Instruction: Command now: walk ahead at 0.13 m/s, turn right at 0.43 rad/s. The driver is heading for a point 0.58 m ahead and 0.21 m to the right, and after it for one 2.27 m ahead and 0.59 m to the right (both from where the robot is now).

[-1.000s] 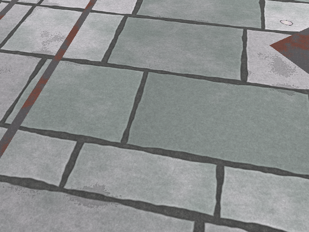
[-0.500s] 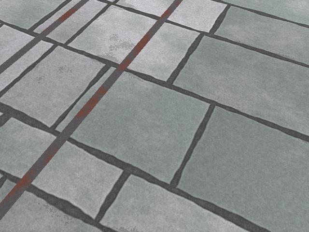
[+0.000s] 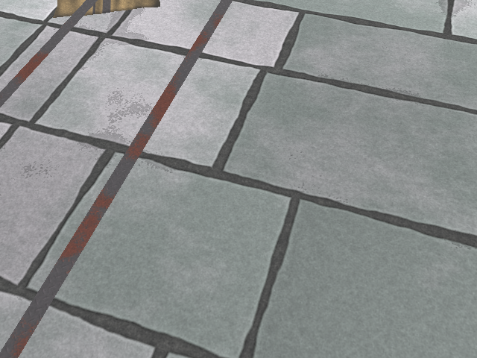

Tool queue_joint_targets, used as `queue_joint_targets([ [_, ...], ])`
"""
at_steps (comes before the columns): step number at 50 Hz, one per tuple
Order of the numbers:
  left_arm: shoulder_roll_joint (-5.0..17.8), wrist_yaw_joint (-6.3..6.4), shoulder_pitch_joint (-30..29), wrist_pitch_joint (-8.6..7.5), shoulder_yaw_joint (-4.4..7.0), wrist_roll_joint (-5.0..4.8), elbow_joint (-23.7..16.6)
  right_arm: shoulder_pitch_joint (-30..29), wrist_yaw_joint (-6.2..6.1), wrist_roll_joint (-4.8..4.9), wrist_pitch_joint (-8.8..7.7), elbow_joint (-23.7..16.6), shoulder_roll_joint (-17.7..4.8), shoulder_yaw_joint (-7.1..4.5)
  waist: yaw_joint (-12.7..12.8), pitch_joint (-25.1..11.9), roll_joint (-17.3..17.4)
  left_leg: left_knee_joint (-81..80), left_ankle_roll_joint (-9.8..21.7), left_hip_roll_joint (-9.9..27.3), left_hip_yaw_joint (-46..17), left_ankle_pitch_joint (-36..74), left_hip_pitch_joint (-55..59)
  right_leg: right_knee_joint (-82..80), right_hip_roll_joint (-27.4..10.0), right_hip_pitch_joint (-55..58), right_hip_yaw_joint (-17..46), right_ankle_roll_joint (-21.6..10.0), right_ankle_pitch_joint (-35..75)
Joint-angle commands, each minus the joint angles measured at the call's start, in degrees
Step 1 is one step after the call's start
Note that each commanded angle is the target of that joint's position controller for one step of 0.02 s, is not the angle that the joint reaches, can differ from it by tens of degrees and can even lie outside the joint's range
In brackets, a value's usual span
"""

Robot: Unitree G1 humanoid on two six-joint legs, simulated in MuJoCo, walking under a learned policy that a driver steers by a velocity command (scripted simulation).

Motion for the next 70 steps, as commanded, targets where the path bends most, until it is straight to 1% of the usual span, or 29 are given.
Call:
queue_joint_targets([
  [1,7.04,1.25,2.31,1.08,1.87,-0.64,-4.81,1.58,-1.03,-0.24,1.03,-4.82,-7.50,-1.97,0.15,-11.47,-0.77,2.62,-0.42,4.47,-3.67,4.61,-14.05,-12.79,-16.42,18.63,23.27,-11.52,8.83],
  [4,8.10,1.80,1.06,1.75,2.45,0.56,-5.92,3.72,-1.82,-0.58,2.23,-4.99,-4.69,-1.57,-1.85,-9.98,-5.79,-7.31,-1.08,3.28,-1.91,6.71,-7.98,-14.51,-12.16,10.21,18.97,-10.29,9.77],
  [8,9.76,3.42,1.89,2.85,3.29,-0.34,-6.97,1.58,-2.40,-0.65,2.41,-5.37,-4.25,-1.48,-0.61,-12.79,-6.00,-15.21,-2.74,2.59,-3.21,11.51,-8.31,-13.52,-11.67,11.57,20.59,-9.36,2.14],
  [11,9.69,4.13,1.31,4.02,3.38,-0.58,-7.96,-1.22,-2.17,-0.33,2.38,-6.27,-4.10,-1.53,0.45,-11.04,-7.69,-20.76,-3.00,1.85,-3.65,13.56,-7.64,-14.24,-10.46,10.24,23.27,-7.85,-10.14],
  [15,9.38,4.25,2.46,5.14,3.52,-0.39,-8.58,-2.22,-1.28,0.33,0.94,-6.77,-4.38,-1.78,1.61,-10.46,-9.36,-29.39,-2.04,0.51,-3.65,11.76,-4.12,-12.49,-10.55,12.73,27.44,-7.19,-9.39],
  [18,8.72,4.34,1.41,5.95,3.37,-1.22,-9.35,1.76,-0.44,0.81,0.00,-5.64,-4.95,-2.50,-1.22,-9.75,-9.60,-45.49,0.24,0.39,-2.09,18.20,5.35,-8.82,-8.10,11.96,28.55,-4.72,-6.58],
  [19,6.90,4.40,2.68,6.04,2.86,-1.36,-9.55,3.31,-0.51,0.08,-0.05,-5.47,-7.86,-3.40,-1.10,-10.53,-6.17,-49.12,2.46,7.02,-6.28,20.34,12.25,-4.05,-5.23,7.16,25.85,-2.05,-12.01],
  [20,3.99,4.05,5.06,5.72,2.26,-1.30,-10.52,1.08,-0.89,-1.63,0.71,-6.45,-13.39,-4.63,2.32,-9.32,10.02,-50.82,9.53,19.96,-19.40,29.35,16.80,8.70,3.56,-3.56,14.58,1.79,-24.92],
  [21,7.96,3.71,3.22,4.71,3.50,-0.75,-11.45,0.64,-0.55,-3.42,0.84,-6.83,-11.98,-4.61,0.77,-8.41,16.63,-53.00,16.34,26.39,-27.76,36.46,13.01,22.72,4.43,-8.94,9.15,4.42,-30.63],
  [22,11.23,3.51,4.27,4.56,4.70,-0.58,-10.12,-2.03,-0.71,-2.94,0.69,-8.31,-8.98,-3.78,1.39,-8.25,10.82,-51.77,16.16,25.00,-23.51,37.52,12.13,31.26,1.66,-8.38,10.00,5.79,-27.22],
  [25,8.04,3.82,7.32,6.63,4.32,-0.86,-7.38,-5.67,-1.16,-0.47,1.02,-9.32,-5.28,-2.50,1.83,-6.38,6.39,-49.58,11.54,17.22,-10.14,38.79,12.14,41.38,0.42,-9.25,7.48,8.98,-19.30],
  [31,4.27,2.82,-0.12,6.65,2.57,-1.40,-11.88,-1.20,-1.87,-0.91,2.74,-8.16,-8.15,-3.57,-2.71,-7.02,10.29,-49.93,13.65,17.93,-3.80,39.32,18.98,26.79,-3.80,-7.81,1.93,11.07,-17.01],
  [38,5.05,1.22,1.67,7.21,3.04,-1.44,-12.89,-3.57,-0.46,1.12,2.61,-7.34,-10.85,-4.81,-1.42,-7.74,11.51,-46.72,12.33,20.78,-0.14,38.92,15.58,6.17,-3.93,6.74,-3.55,6.07,-14.85],
  [40,5.57,1.32,6.36,7.14,3.81,-1.28,-11.07,-2.66,-0.39,1.92,2.50,-6.05,-9.12,-4.48,0.90,-8.53,8.66,-39.91,7.63,18.34,3.93,33.84,11.12,-6.85,-1.59,17.26,-4.26,2.64,-4.31],
  [41,8.94,1.96,9.45,6.90,4.98,-1.41,-10.59,-0.35,-0.10,0.60,2.43,-5.47,-6.40,-3.87,0.98,-10.15,-0.31,-29.73,2.73,14.59,9.04,20.02,0.68,-8.89,-6.92,28.25,4.77,-0.28,5.31],
  [42,15.59,2.82,11.74,6.41,6.15,-1.54,-11.58,-2.19,0.45,-2.78,2.26,-8.97,-1.89,-1.97,0.03,-10.13,-19.23,-11.24,-2.39,6.45,11.11,-9.48,-18.60,-7.82,-21.75,36.27,26.31,-9.05,15.58],
  [43,14.64,1.99,14.96,4.63,5.84,0.29,-11.37,-7.44,0.31,-1.02,1.25,-10.46,-5.39,-3.02,5.90,-13.44,-15.22,-3.63,-1.74,3.92,0.60,-8.33,-24.34,-13.96,-25.68,33.14,35.38,-16.98,-4.99],
  [44,12.31,1.67,13.76,3.26,4.91,0.35,-10.74,-10.19,0.51,0.91,0.71,-10.83,-8.04,-3.86,5.25,-8.81,-11.00,-2.36,-0.10,5.52,-1.38,-2.53,-26.66,-17.32,-22.86,30.91,33.13,-14.68,-21.49],
  [45,10.22,1.95,11.16,2.64,4.21,-0.57,-10.40,-10.62,0.60,1.19,0.36,-10.43,-8.97,-4.44,3.70,-4.82,-8.99,-4.20,1.07,6.53,-1.64,3.37,-27.67,-18.73,-20.59,27.83,30.76,-11.75,-29.43],
  [48,8.18,3.09,7.39,2.31,2.80,-0.51,-11.27,-7.93,0.88,-0.32,-0.79,-8.42,-7.80,-4.50,0.86,-2.74,-8.98,-9.83,0.22,6.08,-0.93,15.29,-22.26,-21.19,-15.37,22.54,24.76,-8.87,-25.00],
  [50,8.15,3.53,8.64,1.62,2.77,-0.01,-10.69,-7.82,1.29,-0.22,-1.88,-7.40,-6.57,-4.15,0.97,-3.46,-7.47,-15.36,-0.31,5.04,-0.39,20.61,-20.40,-20.98,-14.03,22.98,22.02,-8.51,-18.00],
  [55,9.62,3.64,11.74,0.81,3.24,-0.96,-8.08,-11.57,2.30,0.43,-2.90,-7.13,-4.12,-2.72,3.17,-2.69,-8.90,-32.61,-1.69,3.18,0.09,26.03,-12.55,-19.71,-12.86,20.77,18.41,-7.66,-12.11],
  [61,9.91,2.64,14.45,0.77,3.04,-1.29,-5.54,-13.29,3.43,1.41,-4.11,-8.39,-5.93,-2.47,4.16,-0.73,-8.41,-39.76,1.06,3.15,0.57,21.96,-5.68,-16.92,-15.59,20.67,22.69,-7.94,-12.62],
  [64,7.61,2.58,13.55,1.16,2.16,-1.07,-5.45,-4.86,2.94,0.92,-4.60,-6.27,-7.28,-3.30,-0.62,-3.75,-8.09,-44.44,4.07,2.44,1.88,21.83,8.11,-9.46,-12.34,18.65,21.24,-5.34,-4.43],
  [65,4.86,2.59,12.31,1.00,1.17,-0.50,-6.29,2.82,2.45,0.27,-4.78,-5.21,-9.53,-3.98,-4.32,-8.99,-4.23,-44.90,7.15,8.42,-4.62,20.33,19.12,2.77,-8.74,13.89,17.17,-2.94,-2.38],
  [66,2.07,3.11,15.05,0.17,0.31,-1.28,-8.21,9.54,2.44,-0.70,-4.44,-3.53,-15.78,-5.52,-4.35,-14.47,12.04,-49.36,14.94,19.09,-25.32,9.85,34.80,22.45,-0.63,-3.46,7.70,1.63,-12.22],
  [67,5.59,3.48,14.39,-0.55,0.92,-1.82,-8.57,12.78,3.17,0.28,-4.33,-2.29,-13.08,-5.07,-5.58,-13.41,15.86,-55.44,18.62,24.08,-40.15,-1.15,36.60,34.00,0.23,-14.20,9.28,3.18,-27.96],
  [68,8.41,3.17,12.17,-0.87,1.76,-2.53,-8.09,10.47,3.09,0.87,-4.17,-2.30,-9.34,-3.75,-4.90,-6.96,10.40,-55.71,17.30,23.47,-35.61,-3.77,32.52,38.80,-2.87,-18.68,10.93,2.54,-24.38],
  [70,7.19,2.56,8.19,-1.16,1.43,-1.37,-8.18,5.72,2.73,0.21,-3.42,-3.35,-6.48,-2.62,-3.01,-2.10,4.82,-57.25,15.12,18.80,-24.55,5.03,24.64,36.77,-7.05,-18.40,7.04,2.22,-15.67],
])
Keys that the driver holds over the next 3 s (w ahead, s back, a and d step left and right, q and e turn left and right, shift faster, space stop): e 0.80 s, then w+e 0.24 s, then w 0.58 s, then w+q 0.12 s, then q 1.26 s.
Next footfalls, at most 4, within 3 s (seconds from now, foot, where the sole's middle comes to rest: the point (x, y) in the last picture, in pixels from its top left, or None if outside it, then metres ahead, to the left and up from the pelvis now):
0.38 left None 0.16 0.15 -0.76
0.82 right None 0.04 -0.09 -0.76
1.30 left None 0.33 -0.02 -0.76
1.78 right None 0.41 -0.42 -0.76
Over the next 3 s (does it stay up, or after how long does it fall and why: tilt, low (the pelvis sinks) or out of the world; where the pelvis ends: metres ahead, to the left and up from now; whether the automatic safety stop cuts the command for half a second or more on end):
stays up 0.49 -0.33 0.02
